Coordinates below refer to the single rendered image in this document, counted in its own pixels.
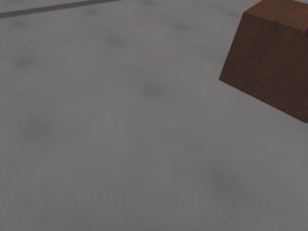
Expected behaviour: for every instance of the pedestal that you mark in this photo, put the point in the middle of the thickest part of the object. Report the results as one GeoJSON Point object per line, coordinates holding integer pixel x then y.
{"type": "Point", "coordinates": [268, 57]}

